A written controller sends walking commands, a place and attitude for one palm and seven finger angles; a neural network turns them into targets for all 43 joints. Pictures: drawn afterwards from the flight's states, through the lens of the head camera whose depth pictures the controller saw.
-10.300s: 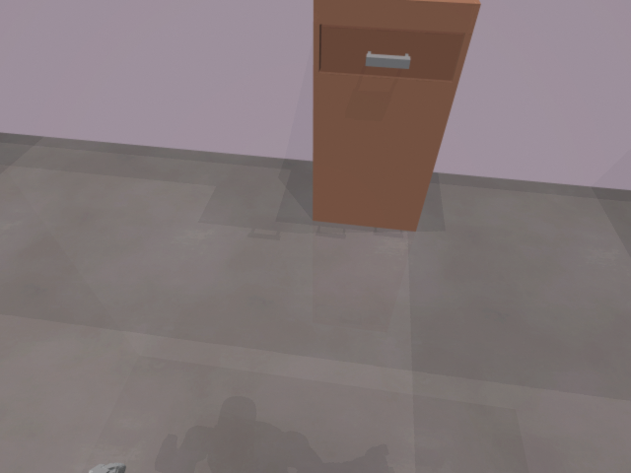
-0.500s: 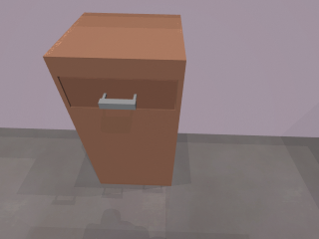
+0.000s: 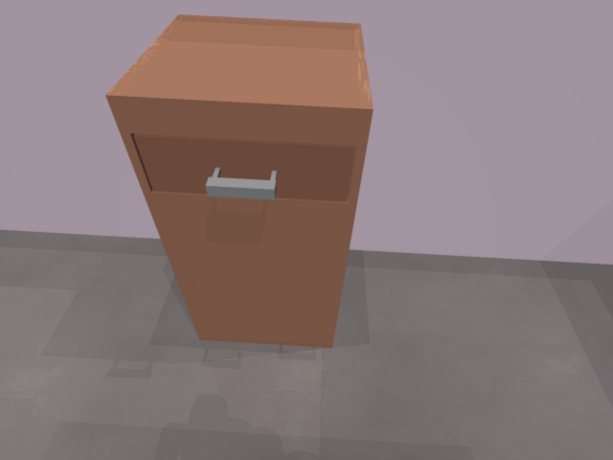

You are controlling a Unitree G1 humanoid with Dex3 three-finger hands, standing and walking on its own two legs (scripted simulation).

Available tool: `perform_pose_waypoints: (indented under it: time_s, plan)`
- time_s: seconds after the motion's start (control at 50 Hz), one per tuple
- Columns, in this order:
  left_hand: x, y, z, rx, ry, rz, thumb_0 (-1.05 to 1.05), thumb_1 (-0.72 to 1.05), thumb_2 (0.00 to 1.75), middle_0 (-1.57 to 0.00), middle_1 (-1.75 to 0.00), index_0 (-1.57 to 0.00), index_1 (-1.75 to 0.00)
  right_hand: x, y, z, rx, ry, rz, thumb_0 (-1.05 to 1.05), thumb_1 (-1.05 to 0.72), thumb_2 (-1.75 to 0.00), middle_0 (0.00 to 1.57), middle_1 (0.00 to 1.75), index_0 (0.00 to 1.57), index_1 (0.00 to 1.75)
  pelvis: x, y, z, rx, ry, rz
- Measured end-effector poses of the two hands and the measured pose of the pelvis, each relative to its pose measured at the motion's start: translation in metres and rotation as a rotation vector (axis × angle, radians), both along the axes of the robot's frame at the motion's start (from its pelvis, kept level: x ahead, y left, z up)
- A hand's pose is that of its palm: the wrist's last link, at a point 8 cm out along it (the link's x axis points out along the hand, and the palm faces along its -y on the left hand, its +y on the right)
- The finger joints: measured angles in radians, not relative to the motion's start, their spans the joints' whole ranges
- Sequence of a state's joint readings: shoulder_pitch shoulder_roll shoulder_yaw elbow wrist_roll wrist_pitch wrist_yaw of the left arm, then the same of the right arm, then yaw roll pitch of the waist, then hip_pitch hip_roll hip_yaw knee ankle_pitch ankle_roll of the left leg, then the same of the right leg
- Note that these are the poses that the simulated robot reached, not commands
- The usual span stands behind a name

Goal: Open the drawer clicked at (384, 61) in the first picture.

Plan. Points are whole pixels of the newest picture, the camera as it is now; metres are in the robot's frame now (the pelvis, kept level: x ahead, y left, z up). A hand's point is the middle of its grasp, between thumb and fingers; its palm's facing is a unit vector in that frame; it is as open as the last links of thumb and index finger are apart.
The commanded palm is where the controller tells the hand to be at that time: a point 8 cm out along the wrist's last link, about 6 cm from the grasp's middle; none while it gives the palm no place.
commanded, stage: look again from close up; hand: left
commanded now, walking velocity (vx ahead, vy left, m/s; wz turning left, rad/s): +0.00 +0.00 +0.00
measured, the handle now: (243, 181) +0.62 +0.16 +0.00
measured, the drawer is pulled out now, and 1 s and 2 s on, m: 0.00 0.00 0.00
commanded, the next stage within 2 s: shuffle to correct the standing spot in 0.64 s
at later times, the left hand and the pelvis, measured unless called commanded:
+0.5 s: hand out of the picture +0.00 +0.16 -0.18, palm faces +0.04 -0.99 -0.16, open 7.4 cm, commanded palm none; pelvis +0.02 +0.00 +0.00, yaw +0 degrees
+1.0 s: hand out of the picture +0.03 +0.16 -0.17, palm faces +0.03 -0.99 -0.17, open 7.4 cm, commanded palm none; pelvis +0.06 +0.00 +0.00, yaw -1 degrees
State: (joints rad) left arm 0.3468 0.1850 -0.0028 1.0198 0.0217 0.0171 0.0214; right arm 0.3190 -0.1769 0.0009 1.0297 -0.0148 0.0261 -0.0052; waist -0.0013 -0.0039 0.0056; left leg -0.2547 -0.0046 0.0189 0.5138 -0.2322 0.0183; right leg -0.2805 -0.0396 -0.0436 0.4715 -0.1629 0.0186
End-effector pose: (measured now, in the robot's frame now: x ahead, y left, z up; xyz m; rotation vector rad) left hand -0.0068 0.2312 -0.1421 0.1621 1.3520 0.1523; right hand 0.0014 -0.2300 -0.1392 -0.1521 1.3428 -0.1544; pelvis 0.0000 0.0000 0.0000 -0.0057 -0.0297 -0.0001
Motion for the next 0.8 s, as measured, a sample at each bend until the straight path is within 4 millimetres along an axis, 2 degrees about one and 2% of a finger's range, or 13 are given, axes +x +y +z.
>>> perform_pose_waypoints:
  time_s: [0.12,0.24,0.4,0.58,0.8]
  plan:
    - [-0.025,-0.013,-0.003,-0.033,0.078,0.029,0.00,0.91,0.90,-0.20,-0.30,-0.20,-0.30,-0.012,0.011,-0.002,0.018,0.053,-0.020,0.00,-0.91,-0.90,0.20,0.30,0.20,0.30,0.002,0.002,0.001,-0.001,0.004,0.000]
    - [-0.029,-0.022,-0.005,-0.054,0.101,0.043,0.00,0.91,0.90,-0.20,-0.30,-0.20,-0.30,-0.013,0.018,-0.003,0.027,0.070,-0.033,0.00,-0.91,-0.90,0.20,0.30,0.20,0.30,0.006,0.003,0.001,-0.002,0.008,-0.002]
    - [-0.011,-0.025,-0.005,-0.056,0.067,0.042,0.00,0.91,0.90,-0.20,-0.30,-0.20,-0.30,-0.001,0.024,-0.004,0.037,0.053,-0.034,0.00,-0.91,-0.90,0.20,0.30,0.20,0.30,0.012,0.004,0.001,-0.002,0.010,-0.002]
    - [0.015,-0.020,-0.004,-0.044,0.024,0.026,0.00,0.91,0.90,-0.20,-0.30,-0.20,-0.30,0.011,0.020,-0.003,0.026,0.038,-0.039,0.01,-0.92,-0.90,0.20,0.30,0.20,0.30,0.020,0.005,0.002,-0.001,0.010,-0.007]
    - [0.029,-0.013,-0.001,-0.031,0.014,0.018,0.00,0.91,0.90,-0.20,-0.30,-0.20,-0.30,0.020,0.020,-0.002,0.027,0.038,-0.034,0.01,-0.91,-0.90,0.19,0.30,0.20,0.30,0.029,0.005,0.004,0.000,0.005,-0.009]
